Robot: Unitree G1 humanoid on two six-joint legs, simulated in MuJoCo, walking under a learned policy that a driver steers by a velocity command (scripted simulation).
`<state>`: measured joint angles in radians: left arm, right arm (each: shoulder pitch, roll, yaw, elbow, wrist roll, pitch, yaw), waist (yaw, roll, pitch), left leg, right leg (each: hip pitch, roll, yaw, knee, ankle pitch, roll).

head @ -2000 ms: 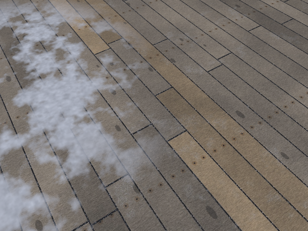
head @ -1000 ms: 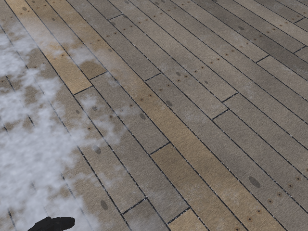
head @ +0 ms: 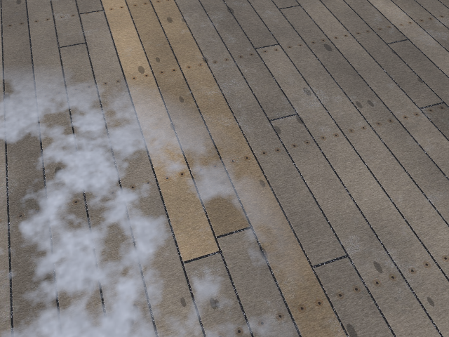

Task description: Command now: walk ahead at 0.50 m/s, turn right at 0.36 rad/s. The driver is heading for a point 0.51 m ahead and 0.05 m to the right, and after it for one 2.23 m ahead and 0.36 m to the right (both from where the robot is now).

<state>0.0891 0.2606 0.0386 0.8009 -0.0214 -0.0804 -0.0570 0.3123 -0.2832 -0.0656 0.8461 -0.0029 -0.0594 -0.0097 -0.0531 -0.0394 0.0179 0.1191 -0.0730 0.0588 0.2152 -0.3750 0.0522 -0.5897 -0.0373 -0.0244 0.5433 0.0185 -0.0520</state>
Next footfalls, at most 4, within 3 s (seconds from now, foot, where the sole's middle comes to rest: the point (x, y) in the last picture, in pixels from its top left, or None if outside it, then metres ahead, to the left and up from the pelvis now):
0.04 right None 0.21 -0.10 -0.77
0.54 left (197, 322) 0.51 0.07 -0.77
1.06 right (286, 246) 0.75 -0.22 -0.77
1.58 left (224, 170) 1.07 -0.04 -0.77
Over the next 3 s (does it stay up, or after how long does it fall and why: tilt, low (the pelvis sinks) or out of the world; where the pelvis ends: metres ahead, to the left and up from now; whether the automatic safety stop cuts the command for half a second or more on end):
stays up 1.64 -0.25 0.02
